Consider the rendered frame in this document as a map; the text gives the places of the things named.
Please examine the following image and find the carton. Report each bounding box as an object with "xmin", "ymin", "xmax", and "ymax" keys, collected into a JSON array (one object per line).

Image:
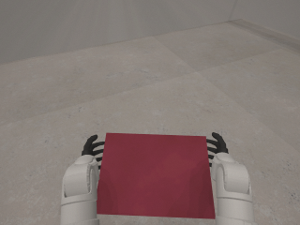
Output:
[{"xmin": 97, "ymin": 132, "xmax": 216, "ymax": 219}]

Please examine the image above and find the left robot hand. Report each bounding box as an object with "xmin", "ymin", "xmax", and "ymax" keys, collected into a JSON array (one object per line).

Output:
[{"xmin": 82, "ymin": 134, "xmax": 105, "ymax": 170}]

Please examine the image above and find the right robot hand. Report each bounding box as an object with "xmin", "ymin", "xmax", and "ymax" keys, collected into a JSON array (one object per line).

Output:
[{"xmin": 206, "ymin": 132, "xmax": 229, "ymax": 167}]

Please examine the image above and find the robot left forearm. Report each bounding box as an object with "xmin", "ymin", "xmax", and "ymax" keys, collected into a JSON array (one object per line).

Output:
[{"xmin": 60, "ymin": 155, "xmax": 100, "ymax": 225}]

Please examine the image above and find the robot right forearm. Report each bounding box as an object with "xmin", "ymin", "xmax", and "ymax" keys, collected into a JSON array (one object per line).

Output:
[{"xmin": 210, "ymin": 152, "xmax": 260, "ymax": 225}]

